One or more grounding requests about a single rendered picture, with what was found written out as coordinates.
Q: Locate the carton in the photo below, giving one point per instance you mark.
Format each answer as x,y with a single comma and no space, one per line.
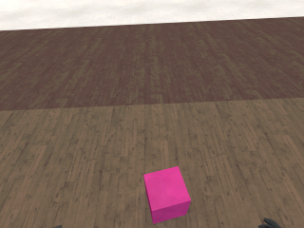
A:
167,194

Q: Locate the robot right hand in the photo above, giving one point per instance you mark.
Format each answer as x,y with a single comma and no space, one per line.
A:
270,224

